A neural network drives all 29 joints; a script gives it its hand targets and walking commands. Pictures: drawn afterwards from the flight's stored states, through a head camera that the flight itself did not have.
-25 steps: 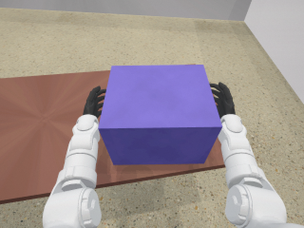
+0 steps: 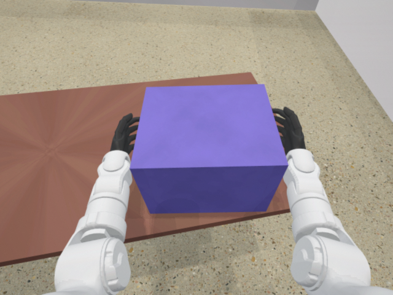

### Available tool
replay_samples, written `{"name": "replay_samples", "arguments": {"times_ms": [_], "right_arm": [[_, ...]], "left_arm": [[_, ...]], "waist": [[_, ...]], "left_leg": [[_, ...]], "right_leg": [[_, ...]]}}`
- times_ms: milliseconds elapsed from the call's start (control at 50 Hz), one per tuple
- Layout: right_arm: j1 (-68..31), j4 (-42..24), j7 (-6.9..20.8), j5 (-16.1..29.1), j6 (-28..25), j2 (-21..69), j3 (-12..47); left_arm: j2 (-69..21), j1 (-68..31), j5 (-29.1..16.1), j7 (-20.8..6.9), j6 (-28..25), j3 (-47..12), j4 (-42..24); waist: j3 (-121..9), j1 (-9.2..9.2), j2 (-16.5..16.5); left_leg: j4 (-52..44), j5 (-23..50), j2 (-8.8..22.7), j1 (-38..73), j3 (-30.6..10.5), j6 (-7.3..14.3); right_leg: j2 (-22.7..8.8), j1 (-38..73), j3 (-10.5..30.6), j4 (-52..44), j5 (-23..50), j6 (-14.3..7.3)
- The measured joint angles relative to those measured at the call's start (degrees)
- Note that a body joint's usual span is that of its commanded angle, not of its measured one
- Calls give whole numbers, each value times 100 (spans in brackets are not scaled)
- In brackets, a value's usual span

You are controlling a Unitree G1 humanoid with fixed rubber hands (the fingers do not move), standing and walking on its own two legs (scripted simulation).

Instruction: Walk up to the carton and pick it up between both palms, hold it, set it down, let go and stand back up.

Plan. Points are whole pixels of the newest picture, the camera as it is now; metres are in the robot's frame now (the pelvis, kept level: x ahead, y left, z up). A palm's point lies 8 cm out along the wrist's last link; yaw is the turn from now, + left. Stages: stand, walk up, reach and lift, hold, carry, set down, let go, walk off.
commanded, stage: set down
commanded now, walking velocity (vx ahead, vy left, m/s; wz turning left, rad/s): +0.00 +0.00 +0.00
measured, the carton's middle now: (206, 149) +0.42 -0.02 +0.04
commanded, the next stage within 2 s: none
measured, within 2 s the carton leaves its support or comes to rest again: rests again in 0.68 s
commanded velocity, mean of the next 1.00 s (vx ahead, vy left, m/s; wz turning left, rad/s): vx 0.00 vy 0.00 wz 0.00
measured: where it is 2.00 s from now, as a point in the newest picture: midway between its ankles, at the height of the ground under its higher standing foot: outside the picture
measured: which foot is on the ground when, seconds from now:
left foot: down 0.00-1.00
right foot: down 0.00-1.00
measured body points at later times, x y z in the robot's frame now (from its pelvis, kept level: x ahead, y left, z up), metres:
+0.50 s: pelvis +0.00 +0.00 +0.00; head +0.03 +0.01 +0.45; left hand +0.41 +0.17 +0.04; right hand +0.40 -0.20 +0.07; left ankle -0.01 +0.11 -0.75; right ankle -0.02 -0.11 -0.75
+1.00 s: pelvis +0.00 +0.00 +0.00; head +0.05 +0.00 +0.44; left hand +0.41 +0.17 +0.03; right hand +0.40 -0.20 +0.05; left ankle -0.01 +0.11 -0.75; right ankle -0.02 -0.11 -0.75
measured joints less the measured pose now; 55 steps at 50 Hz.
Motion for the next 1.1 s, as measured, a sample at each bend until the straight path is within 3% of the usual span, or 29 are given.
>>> {"name": "replay_samples", "arguments": {"times_ms": [1100], "right_arm": [[18,645,-88,-261,-916,-24,-227]], "left_arm": [[110,-214,-78,57,-1533,164,1336]], "waist": [[-116,34,143]], "left_leg": [[225,-17,37,-723,59,7]], "right_leg": [[-16,-717,-92,207,-5,-16]]}}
